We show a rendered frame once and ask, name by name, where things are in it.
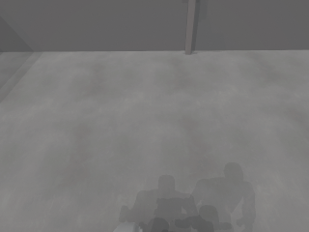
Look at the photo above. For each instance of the panel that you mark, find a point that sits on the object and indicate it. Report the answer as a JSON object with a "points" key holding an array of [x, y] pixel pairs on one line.
{"points": [[189, 27]]}

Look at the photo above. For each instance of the left robot thigh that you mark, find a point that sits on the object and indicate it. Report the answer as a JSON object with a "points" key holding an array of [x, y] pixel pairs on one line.
{"points": [[128, 227]]}

